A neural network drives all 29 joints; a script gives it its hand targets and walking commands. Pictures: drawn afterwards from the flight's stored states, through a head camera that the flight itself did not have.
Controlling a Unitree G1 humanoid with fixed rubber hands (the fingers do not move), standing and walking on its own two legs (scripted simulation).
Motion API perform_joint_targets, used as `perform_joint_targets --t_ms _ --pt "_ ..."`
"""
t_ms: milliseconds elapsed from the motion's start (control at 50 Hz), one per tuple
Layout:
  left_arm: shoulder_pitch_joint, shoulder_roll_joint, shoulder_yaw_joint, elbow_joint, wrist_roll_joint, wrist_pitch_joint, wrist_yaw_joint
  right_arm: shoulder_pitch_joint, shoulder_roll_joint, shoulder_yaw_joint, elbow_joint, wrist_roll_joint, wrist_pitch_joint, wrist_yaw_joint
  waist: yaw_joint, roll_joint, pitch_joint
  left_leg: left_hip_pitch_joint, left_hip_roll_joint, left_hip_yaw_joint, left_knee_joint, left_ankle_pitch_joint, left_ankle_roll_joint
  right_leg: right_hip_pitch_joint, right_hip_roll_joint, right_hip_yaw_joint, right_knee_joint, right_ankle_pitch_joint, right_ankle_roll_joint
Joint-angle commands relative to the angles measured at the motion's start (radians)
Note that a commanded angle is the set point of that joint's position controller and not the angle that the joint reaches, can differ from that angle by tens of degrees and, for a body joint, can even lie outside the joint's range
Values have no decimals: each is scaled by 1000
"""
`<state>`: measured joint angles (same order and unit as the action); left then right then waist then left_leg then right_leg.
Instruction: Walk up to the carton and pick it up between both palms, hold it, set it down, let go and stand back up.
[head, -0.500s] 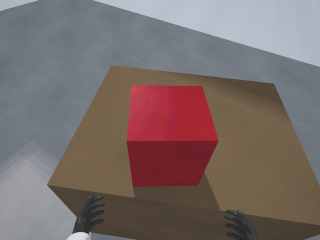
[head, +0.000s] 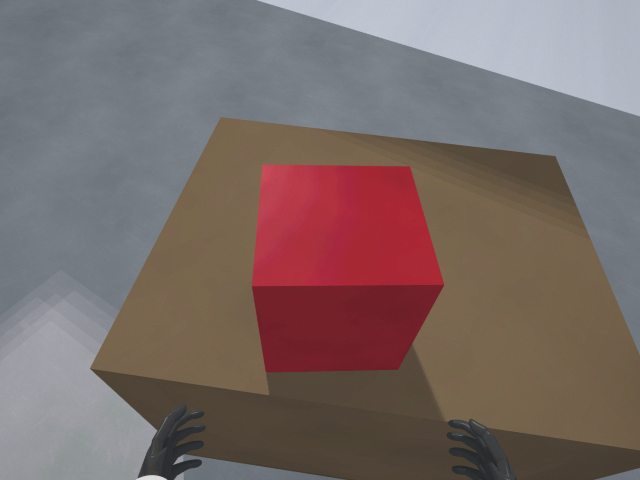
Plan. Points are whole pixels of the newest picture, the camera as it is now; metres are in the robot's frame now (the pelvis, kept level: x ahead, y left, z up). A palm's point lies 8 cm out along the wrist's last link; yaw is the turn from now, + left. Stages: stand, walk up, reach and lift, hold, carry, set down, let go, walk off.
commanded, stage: set down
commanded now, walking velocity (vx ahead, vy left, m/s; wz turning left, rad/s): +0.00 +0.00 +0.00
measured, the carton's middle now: (334, 274) +0.41 +0.00 -0.01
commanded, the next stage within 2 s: let go in 0.34 s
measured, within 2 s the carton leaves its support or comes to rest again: neither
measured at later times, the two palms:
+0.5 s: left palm (159, 477) +0.15 +0.20 -0.09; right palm out of the picture +0.15 -0.22 -0.08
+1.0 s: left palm out of the picture +0.12 +0.24 -0.09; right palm out of the picture +0.13 -0.23 -0.09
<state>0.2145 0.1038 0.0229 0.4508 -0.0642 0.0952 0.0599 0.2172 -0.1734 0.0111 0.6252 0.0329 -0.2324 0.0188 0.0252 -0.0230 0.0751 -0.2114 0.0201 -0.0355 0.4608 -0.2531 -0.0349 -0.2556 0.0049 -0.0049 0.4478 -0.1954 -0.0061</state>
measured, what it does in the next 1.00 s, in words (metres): stands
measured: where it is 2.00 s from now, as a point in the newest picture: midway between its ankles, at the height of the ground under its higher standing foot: outside the picture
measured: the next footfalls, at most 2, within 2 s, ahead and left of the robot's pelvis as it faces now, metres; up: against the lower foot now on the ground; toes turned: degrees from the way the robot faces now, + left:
none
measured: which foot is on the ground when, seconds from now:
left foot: down 0.00-1.00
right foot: down 0.00-1.00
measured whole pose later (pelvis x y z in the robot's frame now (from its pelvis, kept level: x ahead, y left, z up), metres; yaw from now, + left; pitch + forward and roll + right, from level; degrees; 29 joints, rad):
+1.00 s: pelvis +0.00 +0.00 +0.00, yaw +0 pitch +0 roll +0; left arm 0.26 0.21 0.02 0.62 -0.06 0.04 0.04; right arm 0.27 -0.19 -0.01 0.65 -0.04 -0.06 0.01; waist 0.03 -0.02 -0.03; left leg -0.20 0.02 -0.03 0.47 -0.27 -0.03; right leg -0.26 0.00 -0.01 0.48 -0.22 -0.01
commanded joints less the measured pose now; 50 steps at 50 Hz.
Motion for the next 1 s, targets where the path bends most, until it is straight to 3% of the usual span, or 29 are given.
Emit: perform_joint_targets --t_ms 0,20,40,60,100,140,160,180,240,260,280,320,480,500,580,600,620,680,720,740,780,800,820,840,860,900,920,940,980 --pt "-65 223 21 -126 83 -32 -21 -63 -93 -86 -27 -41 -35 -30 -40 15 -175 126 -45 117 -102 171 0 248 21 -19 -102 174 -3" --pt "-50 222 27 -151 83 -30 -23 -52 -86 -68 -65 -42 -43 -29 -21 26 -171 114 -52 132 -102 192 0 247 18 -19 -94 190 0" --pt "-56 225 27 -124 85 -22 -26 -51 -87 -79 -13 -44 -29 -33 -47 30 -173 125 -53 120 -95 161 3 262 15 -7 -96 189 -6" --pt "-78 199 16 -79 111 -12 -21 -85 -114 -86 36 -47 -25 -26 -35 64 -135 135 -55 131 -107 179 -5 222 27 -21 -92 150 -7" --pt "-71 205 15 -154 103 -14 -12 -89 -106 -88 -61 -35 -45 -20 -15 61 -189 143 -52 138 -98 188 0 229 21 -28 -82 158 -5" --pt "-91 212 4 -146 89 -3 -17 -88 -97 -101 -12 -45 -29 -24 -37 23 -164 130 -51 138 -105 153 11 201 23 -21 -104 120 1" --pt "-96 197 9 -97 103 7 -12 -101 -117 -108 18 -55 -24 -17 -25 38 -154 128 -46 137 -112 143 2 198 28 -31 -92 102 -7" --pt "-85 216 8 -151 91 0 -7 -81 -109 -108 -49 -54 -24 -21 -32 37 -186 130 -42 126 -107 131 1 219 28 -33 -90 97 -6" --pt "-97 202 14 -146 112 2 -9 -91 -120 -102 26 -53 -31 -17 -33 47 -173 137 -48 135 -103 189 -5 223 38 -40 -81 151 -1" --pt "-76 198 -5 -122 102 8 -17 -75 -115 -113 4 -48 -25 -20 -50 42 -164 125 -49 130 -102 159 -1 211 27 -29 -91 133 -2" --pt "-92 209 1 -171 96 3 -10 -87 -112 -109 -38 -52 -26 -19 -33 68 -161 142 -51 136 -101 161 -3 200 26 -29 -86 126 -3" --pt "-73 194 -3 -125 97 13 -15 -89 -122 -121 -2 -59 -19 -18 -41 11 -147 146 -54 143 -109 148 4 206 30 -31 -100 102 2" --pt "-69 201 11 -154 117 18 -9 -72 -129 -106 -5 -48 -23 -11 -30 57 -182 126 -54 143 -94 196 -7 233 40 -33 -70 158 4" --pt "-76 203 4 -133 105 13 -14 -65 -122 -109 -14 -48 -17 -11 -37 10 -178 130 -52 146 -108 182 1 228 37 -34 -79 147 9" --pt "-85 198 10 -114 112 10 -7 -102 -141 -119 13 -57 -20 -6 -21 14 -159 112 -52 143 -105 193 1 232 44 -36 -71 153 2" --pt "-83 203 9 -131 107 5 -12 -85 -127 -106 -17 -57 -20 -12 -40 4 -164 135 -53 148 -106 192 -2 238 34 -34 -79 166 12" --pt "-57 198 14 -109 114 9 -14 -70 -129 -101 -8 -43 -17 -13 -34 44 -162 132 -58 143 -94 186 -3 230 31 -28 -76 162 2" --pt "-81 208 23 -106 118 4 -14 -81 -148 -106 23 -56 -22 -10 -40 -7 -171 114 -49 134 -99 201 1 251 43 -31 -80 180 9" --pt "-80 199 20 -119 119 -5 -10 -74 -130 -95 29 -46 -19 -10 -31 3 -174 95 -53 142 -97 200 -2 260 35 -28 -73 174 9" --pt "-84 200 6 -108 116 -1 -11 -71 -132 -102 17 -48 -22 -10 -50 20 -159 121 -51 141 -103 161 -4 234 34 -26 -79 148 14" --pt "-103 211 16 -145 109 2 -10 -96 -123 -101 8 -51 -24 -14 -31 13 -174 130 -53 147 -92 172 5 234 38 -30 -84 146 4" --pt "48 395 106 45 135 -52 -4 62 -312 -117 42 -104 55 -28 27 0 -338 68 53 5 52 323 50 251 -108 57 68 345 -19" --pt "46 391 105 48 125 -74 -7 57 -310 -120 30 -91 100 -33 7 -42 -350 31 62 -8 55 299 60 262 -106 58 94 304 -27" --pt "-1 396 110 51 127 -88 -18 44 -287 -110 9 -89 128 -38 -11 -10 -299 12 63 20 47 260 73 174 -102 61 100 267 -44" --pt "-20 350 99 56 138 -105 -18 31 -263 -104 -5 -85 131 -35 -10 -62 -285 -22 52 7 43 164 75 181 -90 53 63 176 -26" --pt "6 363 100 107 138 -117 -25 54 -279 -101 -12 -95 152 -40 -10 44 -195 -28 35 10 16 98 81 100 -109 100 26 49 -31" --pt "-40 330 88 95 130 -115 -34 13 -280 -102 -22 -103 154 -37 2 0 -162 -67 43 -21 -22 12 89 90 -97 93 27 2 -30" --pt "-12 357 91 114 127 -115 -38 1 -295 -108 -53 -97 154 -30 23 9 -156 -85 52 -39 -34 2 98 98 -92 90 39 -15 -31" --pt "-36 380 92 129 143 -131 -39 65 -269 -93 -30 -75 158 -27 -26 20 -155 -42 39 -22 10 6 92 41 -115 127 -18 -37 -31"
